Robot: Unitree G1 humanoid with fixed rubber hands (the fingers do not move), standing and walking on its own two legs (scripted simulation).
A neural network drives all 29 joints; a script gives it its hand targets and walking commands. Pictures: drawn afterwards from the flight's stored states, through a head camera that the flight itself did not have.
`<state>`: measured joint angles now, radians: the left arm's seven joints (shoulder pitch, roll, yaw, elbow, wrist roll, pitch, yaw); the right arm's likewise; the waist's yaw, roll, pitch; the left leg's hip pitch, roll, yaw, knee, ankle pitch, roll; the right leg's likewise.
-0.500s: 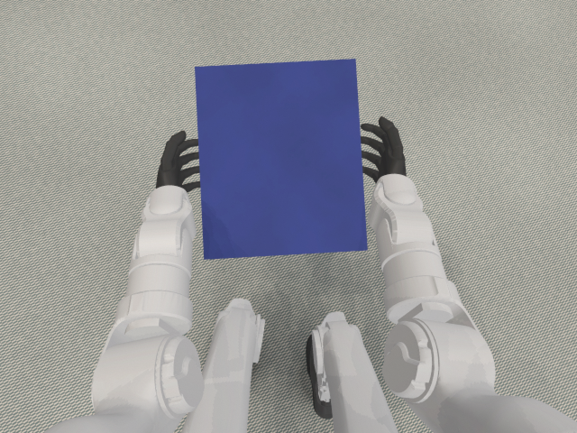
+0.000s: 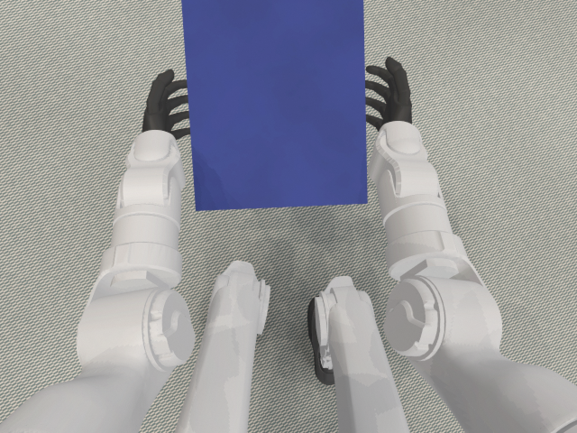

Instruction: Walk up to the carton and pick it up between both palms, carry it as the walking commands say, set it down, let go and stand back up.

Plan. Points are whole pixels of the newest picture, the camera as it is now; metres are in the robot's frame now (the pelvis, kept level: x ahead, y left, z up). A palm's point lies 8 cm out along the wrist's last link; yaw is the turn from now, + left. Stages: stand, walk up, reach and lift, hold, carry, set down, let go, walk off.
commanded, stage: set down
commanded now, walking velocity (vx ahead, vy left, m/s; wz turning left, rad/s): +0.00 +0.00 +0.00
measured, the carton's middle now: (278, 119) +0.52 +0.07 -0.18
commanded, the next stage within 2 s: none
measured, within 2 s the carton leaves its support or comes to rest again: neither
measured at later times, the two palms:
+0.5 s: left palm (176, 137) +0.48 +0.22 -0.19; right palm (369, 133) +0.52 -0.07 -0.17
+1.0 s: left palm (188, 140) +0.50 +0.22 -0.27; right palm (358, 140) +0.54 -0.08 -0.26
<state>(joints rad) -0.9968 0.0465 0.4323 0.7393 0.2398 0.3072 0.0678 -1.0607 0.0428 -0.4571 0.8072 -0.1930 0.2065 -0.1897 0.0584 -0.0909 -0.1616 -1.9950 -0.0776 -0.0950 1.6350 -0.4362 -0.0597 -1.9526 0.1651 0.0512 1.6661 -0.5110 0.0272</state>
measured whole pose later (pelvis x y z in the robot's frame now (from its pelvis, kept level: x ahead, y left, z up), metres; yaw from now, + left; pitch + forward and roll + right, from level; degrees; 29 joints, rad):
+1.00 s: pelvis -0.01 +0.01 -0.11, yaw -2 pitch +45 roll -2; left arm -1.30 0.21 0.36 0.88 0.14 0.28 0.05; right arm -1.35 -0.09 -0.39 0.91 -0.10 0.21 -0.21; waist 0.08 -0.08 0.14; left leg -2.29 -0.07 -0.07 2.02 -0.50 -0.05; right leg -2.25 0.22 0.04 2.04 -0.58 0.08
